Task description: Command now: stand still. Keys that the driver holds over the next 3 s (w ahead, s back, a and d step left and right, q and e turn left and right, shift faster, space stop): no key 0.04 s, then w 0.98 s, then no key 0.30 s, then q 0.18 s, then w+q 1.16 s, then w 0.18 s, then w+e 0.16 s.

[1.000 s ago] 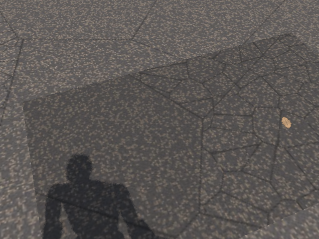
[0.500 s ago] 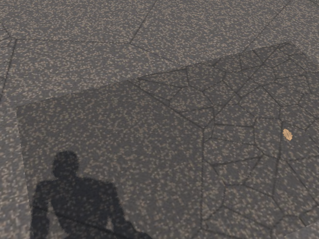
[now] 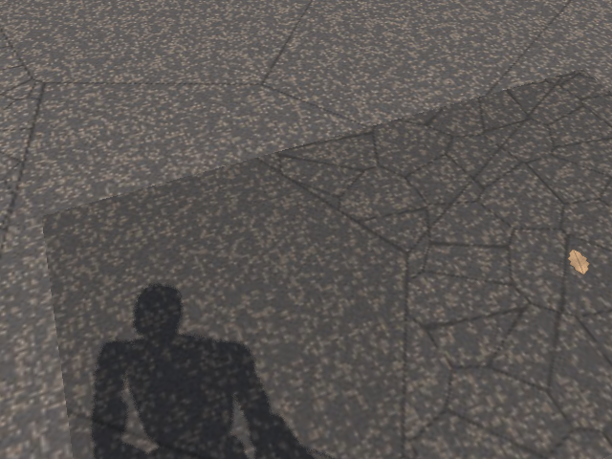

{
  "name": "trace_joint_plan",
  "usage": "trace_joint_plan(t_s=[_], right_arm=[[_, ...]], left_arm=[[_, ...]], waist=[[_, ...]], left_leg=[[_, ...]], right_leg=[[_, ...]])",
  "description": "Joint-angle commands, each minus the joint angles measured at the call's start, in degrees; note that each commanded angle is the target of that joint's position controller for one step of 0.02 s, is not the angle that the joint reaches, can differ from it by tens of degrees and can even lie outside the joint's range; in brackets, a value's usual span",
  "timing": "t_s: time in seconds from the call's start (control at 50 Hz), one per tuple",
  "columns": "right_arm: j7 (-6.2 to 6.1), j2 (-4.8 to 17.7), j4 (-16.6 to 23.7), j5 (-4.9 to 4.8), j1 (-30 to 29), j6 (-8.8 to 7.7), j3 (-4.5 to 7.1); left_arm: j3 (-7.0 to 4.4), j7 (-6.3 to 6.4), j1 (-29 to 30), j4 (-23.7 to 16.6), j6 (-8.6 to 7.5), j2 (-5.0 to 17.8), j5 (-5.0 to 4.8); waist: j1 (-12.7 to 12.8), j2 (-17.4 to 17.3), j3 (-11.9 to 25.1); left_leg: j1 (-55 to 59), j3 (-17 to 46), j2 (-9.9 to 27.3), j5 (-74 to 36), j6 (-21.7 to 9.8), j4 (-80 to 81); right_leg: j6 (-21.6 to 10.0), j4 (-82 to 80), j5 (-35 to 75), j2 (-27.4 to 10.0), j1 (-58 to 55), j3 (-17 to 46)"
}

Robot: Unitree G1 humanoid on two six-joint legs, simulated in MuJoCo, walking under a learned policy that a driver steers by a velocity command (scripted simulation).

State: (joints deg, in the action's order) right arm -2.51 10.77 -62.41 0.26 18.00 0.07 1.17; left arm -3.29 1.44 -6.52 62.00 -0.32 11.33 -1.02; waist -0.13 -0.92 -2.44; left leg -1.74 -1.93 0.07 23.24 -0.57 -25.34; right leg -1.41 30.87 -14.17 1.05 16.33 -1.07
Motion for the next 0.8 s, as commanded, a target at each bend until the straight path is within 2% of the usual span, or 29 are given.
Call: trace_joint_plan(t_s=[0.02,0.04,0.06,0.1,0.12,0.14,0.16,0.18,0.2,0.22,0.26,0.28,0.3,0.32,0.34,0.36,0.38,0.4,0.42,0.44,0.48,0.54,0.58,0.62,0.7,0.76,0.8], right_arm=[[-0.13,4.4,-0.7,-0.02,7.2,0.18,0.81],[-0.13,4.4,-0.8,-0.01,7.1,0.16,0.8],[-0.13,3.8,-1.4,-0.08,8.2,0.16,0.74],[-0.28,4.3,-1.2,-0.67,7.6,0.06,0.99],[-0.44,5.0,-0.6,-0.94,7.2,-0.29,1.16],[-0.58,5.7,-0.2,-1.33,8.4,-0.97,1.34],[-0.61,7.3,-0.4,-1.73,10.5,-1.84,1.75],[-0.57,10.0,-0.4,-2.09,10.7,-2.74,2.59],[-0.46,11.0,0.0,-1.96,9.6,-3.61,3.05],[-0.25,10.2,0.2,-1.62,9.6,-4.3,3.0],[0.52,9.1,0.8,-1.79,9.0,-4.65,2.93],[0.89,9.2,1.7,-1.99,6.8,-4.37,2.87],[1.24,9.3,2.6,-1.73,5.0,-4.28,2.73],[1.43,9.1,3.6,-1.43,3.1,-4.47,2.55],[1.22,6.0,6.1,-1.36,2.4,-5.11,1.66],[1.23,4.0,7.3,-2.08,1.4,-6.25,1.27],[1.71,5.1,8.3,-3.5,0.0,-6.85,1.7],[2.02,5.9,8.3,-3.75,-0.5,-6.98,1.97],[1.92,5.6,8.1,-3.34,-0.5,-6.99,2.35],[1.72,6.7,7.9,-2.6,-0.4,-6.54,3.15],[2.0,6.2,7.5,-2.34,0.3,-5.43,3.7],[2.0,5.0,9.8,-1.83,-5.6,-4.56,3.8],[2.08,4.6,12.0,-1.66,-11.3,-4.57,3.52],[2.49,4.2,13.5,-1.68,-16.1,-4.77,3.13],[3.79,4.3,15.6,-1.98,-22.8,-5.29,2.47],[4.94,5.2,17.3,-2.15,-25.1,-5.92,2.35],[5.21,7.6,16.9,-2.2,-21.3,-6.18,3.29]], left_arm=[[-1.07,0.36,0.0,-1.2,-0.19,6.1,0.04],[-1.08,0.45,0.0,-1.1,-0.08,6.0,0.06],[-1.03,0.52,-1.0,-0.3,0.1,5.5,0.05],[-1.46,0.65,-1.8,0.2,0.46,5.8,-0.56],[-1.47,0.65,-1.3,-0.1,0.26,5.7,-0.55],[-1.39,0.51,0.3,-1.0,-0.43,5.5,-0.57],[-1.14,0.12,2.6,-2.2,-1.55,4.8,-0.85],[-0.82,-0.49,5.0,-3.5,-2.79,3.8,-1.17],[-0.66,-1.04,6.1,-4.3,-3.85,3.7,-0.96],[-0.7,-1.55,6.1,-4.7,-4.61,4.0,-0.94],[-0.74,-2.38,4.0,-4.8,-5.42,4.0,-1.54],[-1.03,-2.64,0.0,-3.4,-5.53,3.9,-1.79],[-2.08,-2.71,-7.2,-0.6,-5.43,5.1,-1.63],[-3.66,-2.73,-16.5,2.2,-5.23,8.2,-1.23],[-5.16,-2.65,-24.7,2.9,-5.36,14.3,-1.0],[-3.51,-2.97,-25.6,3.2,-5.85,11.7,0.11],[-1.99,-2.84,-19.1,1.6,-6.58,8.6,0.29],[-1.02,-2.96,-14.3,0.0,-6.79,6.2,0.25],[-0.42,-3.22,-11.7,-0.7,-6.86,5.6,0.25],[0.13,-3.23,-10.5,-1.2,-6.84,4.7,0.41],[0.52,-2.7,-12.6,-0.7,-6.32,4.6,0.82],[0.41,-1.43,-16.2,-0.2,-5.97,7.3,1.05],[0.42,-0.81,-16.8,-0.6,-5.57,7.9,1.28],[0.3,-0.52,-17.6,-1.1,-5.35,8.3,1.26],[-0.13,-0.44,-21.3,-0.5,-4.94,8.6,0.45],[-0.7,-0.34,-21.6,-0.4,-4.45,9.3,0.05],[-1.26,-0.34,-19.8,-1.1,-4.13,10.9,0.23]], waist=[[-0.5,0.7,2.8],[-0.5,0.7,2.5],[-0.5,0.8,3.4],[-0.2,-0.5,0.5],[-0.2,-1.9,-2.8],[-1.1,-2.9,-6.0],[-2.3,-5.1,-8.6],[-2.5,-8.7,-11.5],[-2.2,-9.5,-13.5],[-1.8,-8.8,-13.3],[-0.5,-7.1,-11.7],[2.0,-6.0,-10.1],[5.2,-5.2,-6.4],[9.2,-1.4,-1.9],[11.3,13.2,2.4],[9.7,15.7,6.2],[6.3,9.7,1.1],[4.1,5.9,-1.1],[2.5,3.1,-2.9],[1.4,3.1,-3.2],[0.6,4.1,-2.9],[1.1,3.3,-4.3],[2.1,3.3,-5.3],[3.2,4.1,-5.8],[4.8,4.0,-7.3],[3.8,4.7,-7.0],[0.6,6.6,-3.0]], left_leg=[[-7.4,1.2,1.9,-20.4,0.5,3.3],[-7.7,1.1,1.9,-19.5,0.4,3.6],[-7.5,0.5,1.4,-13.5,0.1,4.0],[-10.7,1.3,1.4,4.2,-2.5,4.2],[-12.6,3.8,2.9,12.2,-4.3,5.3],[-12.8,7.5,5.4,17.7,-6.3,7.4],[-10.7,13.0,9.5,20.5,-8.7,11.0],[-8.2,19.9,15.6,19.8,-11.4,15.0],[-7.0,23.7,19.8,13.3,-13.1,15.3],[-4.1,23.7,21.0,4.6,-13.5,14.0],[-1.7,18.9,19.5,-4.8,-11.7,10.6],[-6.0,14.3,16.5,-6.9,-9.7,8.3],[-12.5,9.6,12.2,-15.9,-7.7,3.3],[-18.9,4.5,7.7,-26.8,-5.1,-8.9],[-31.2,-2.8,-1.0,-19.6,0.0,-32.3],[-36.9,5.4,-3.3,6.6,-0.6,-48.0],[-40.7,9.3,0.2,5.1,-2.7,-53.4],[-40.1,8.4,3.5,-0.1,-4.3,-52.5],[-39.5,7.3,5.9,-5.0,-4.8,-48.3],[-36.8,6.4,7.6,-7.9,-4.8,-44.4],[-33.9,4.4,8.1,-10.7,-3.6,-40.5],[-38.7,2.8,8.4,-15.4,-0.9,-33.8],[-40.9,2.5,8.3,-19.2,0.2,-26.2],[-39.8,1.6,7.2,-23.5,0.5,-18.8],[-39.0,0.2,5.4,-25.8,-0.5,-10.5],[-37.8,0.4,4.5,-23.0,-2.6,-6.5],[-29.7,-1.1,1.9,-19.8,-4.5,-5.5]], right_leg=[[-4.0,-1.7,27.6,-4.1,-10.3,4.6],[-3.9,-1.9,26.5,-4.0,-10.1,4.6],[-3.8,-2.1,19.6,-3.2,-10.5,3.9],[-3.8,-1.0,-5.4,-0.8,-7.0,2.1],[-3.7,-0.4,-15.7,0.1,-2.6,1.7],[-3.4,1.2,-19.5,0.5,2.7,1.4],[-2.9,5.0,-17.4,0.9,8.2,0.0],[-2.4,10.3,-11.1,0.9,13.7,-2.8],[-2.7,13.8,-9.2,-1.5,17.3,-1.8],[-3.2,15.6,-11.1,-2.8,20.2,-1.1],[-3.9,11.3,-13.3,-3.6,18.2,-1.8],[-4.2,4.8,-9.7,-2.0,8.7,-3.9],[-4.4,1.4,-3.7,1.7,-6.0,-6.1],[-6.1,-0.2,-0.5,-0.1,-18.1,-0.7],[-13.4,-11.9,-8.2,-13.8,-27.4,25.2],[-17.8,-21.3,-6.9,-23.4,-28.4,44.6],[-16.4,-20.5,-7.4,-24.1,-23.0,39.9],[-13.9,-20.4,-5.7,-21.3,-18.8,30.5],[-11.9,-21.5,-3.5,-18.7,-15.5,23.8],[-9.9,-22.3,0.4,-15.9,-13.4,18.0],[-8.9,-23.6,6.7,-12.9,-11.6,11.8],[-10.0,-25.2,13.1,-13.0,-12.5,8.9],[-10.0,-25.9,13.8,-12.9,-12.8,7.6],[-9.7,-26.6,13.9,-12.4,-12.6,6.0],[-9.6,-26.1,14.6,-13.8,-16.4,4.0],[-8.8,-22.8,19.7,-16.0,-21.5,3.3],[-7.5,-16.9,35.3,-16.5,-23.4,2.4]])
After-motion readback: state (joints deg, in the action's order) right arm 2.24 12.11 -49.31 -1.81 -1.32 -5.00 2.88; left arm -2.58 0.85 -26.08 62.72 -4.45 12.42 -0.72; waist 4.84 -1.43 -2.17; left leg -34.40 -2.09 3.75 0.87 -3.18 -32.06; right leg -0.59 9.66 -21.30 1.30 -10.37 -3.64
